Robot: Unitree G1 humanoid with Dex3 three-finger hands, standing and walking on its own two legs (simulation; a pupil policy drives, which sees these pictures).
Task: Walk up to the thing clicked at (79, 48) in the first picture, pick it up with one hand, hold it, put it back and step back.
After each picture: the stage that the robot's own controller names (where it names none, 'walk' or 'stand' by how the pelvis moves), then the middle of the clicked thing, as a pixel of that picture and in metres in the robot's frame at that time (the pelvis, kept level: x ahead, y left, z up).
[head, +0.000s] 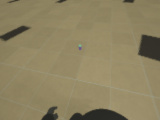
stand; (80, 47) +1.50 +0.34 -0.72
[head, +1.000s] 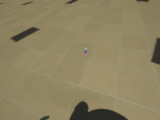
walk; (85, 50) +1.40 +0.30 -0.72
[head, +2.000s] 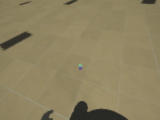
walk; (80, 66) +0.91 +0.31 -0.72
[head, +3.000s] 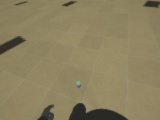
walk; (78, 84) +0.56 +0.25 -0.71
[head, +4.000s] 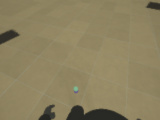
stand; (76, 89) +0.43 +0.21 -0.70
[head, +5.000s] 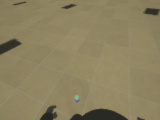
stand; (77, 98) +0.37 +0.21 -0.72
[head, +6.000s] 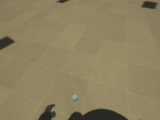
stand; (75, 97) +0.33 +0.22 -0.71
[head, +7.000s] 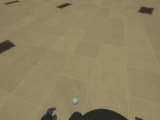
stand; (75, 101) +0.32 +0.22 -0.72
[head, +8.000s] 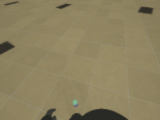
stand; (75, 103) +0.31 +0.21 -0.73
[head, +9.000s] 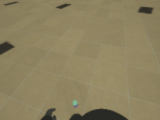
stand; (75, 103) +0.30 +0.21 -0.73
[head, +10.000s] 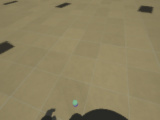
stand; (75, 103) +0.30 +0.21 -0.73
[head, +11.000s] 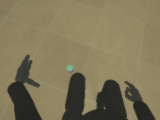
go down; (70, 68) +0.36 +0.24 -0.39
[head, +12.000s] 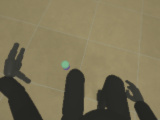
go down; (65, 65) +0.37 +0.26 -0.30
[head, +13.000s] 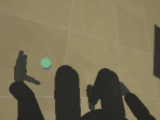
close in; (46, 64) +0.34 +0.29 -0.22
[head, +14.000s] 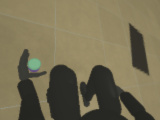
close; (34, 65) +0.34 +0.29 -0.21
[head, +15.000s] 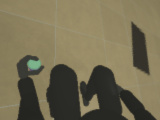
lift; (34, 65) +0.33 +0.30 -0.21
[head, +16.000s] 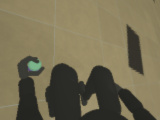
lift; (34, 66) +0.32 +0.29 -0.22
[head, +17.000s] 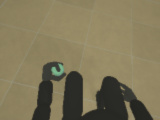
lift; (58, 71) +0.29 +0.26 -0.06
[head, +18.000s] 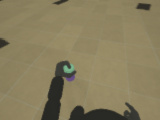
lift; (69, 72) +0.33 +0.18 +0.04
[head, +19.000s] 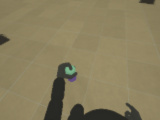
hold; (71, 73) +0.33 +0.17 +0.00
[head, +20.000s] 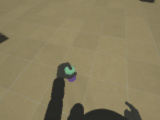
hold; (70, 73) +0.33 +0.18 -0.01
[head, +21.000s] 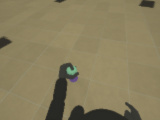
crouch; (72, 74) +0.34 +0.16 +0.01
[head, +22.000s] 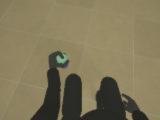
crouch; (63, 61) +0.40 +0.23 -0.10
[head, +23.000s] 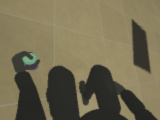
lower; (31, 62) +0.36 +0.30 -0.22
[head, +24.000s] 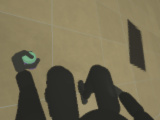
lower; (30, 61) +0.37 +0.30 -0.22
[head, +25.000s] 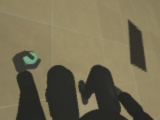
lower; (31, 61) +0.36 +0.30 -0.22
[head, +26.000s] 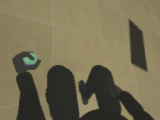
lower; (31, 62) +0.36 +0.31 -0.22
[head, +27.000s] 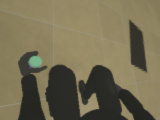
open; (34, 63) +0.34 +0.29 -0.22
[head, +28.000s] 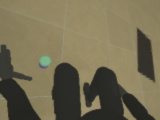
stand; (44, 62) +0.35 +0.28 -0.22
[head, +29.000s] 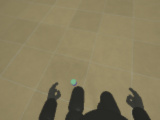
walk; (73, 82) +0.35 +0.21 -0.54
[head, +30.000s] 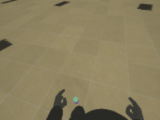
stand; (75, 100) +0.33 +0.20 -0.66
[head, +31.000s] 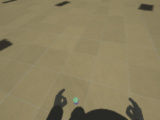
stand; (75, 101) +0.32 +0.20 -0.66
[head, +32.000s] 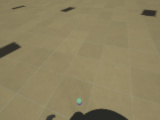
stand; (79, 101) +0.35 +0.18 -0.72
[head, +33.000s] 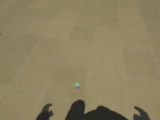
walk; (77, 85) +0.41 +0.17 -0.70
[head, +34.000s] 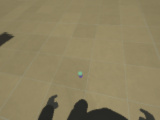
walk; (80, 74) +0.62 +0.22 -0.70
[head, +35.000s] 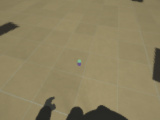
stand; (79, 62) +0.91 +0.21 -0.71
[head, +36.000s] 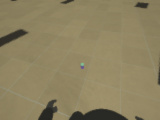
stand; (82, 66) +0.95 +0.21 -0.72
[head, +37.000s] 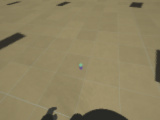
stand; (80, 66) +0.95 +0.24 -0.72
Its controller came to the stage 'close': yes
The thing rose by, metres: 0.70
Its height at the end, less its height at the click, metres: +0.00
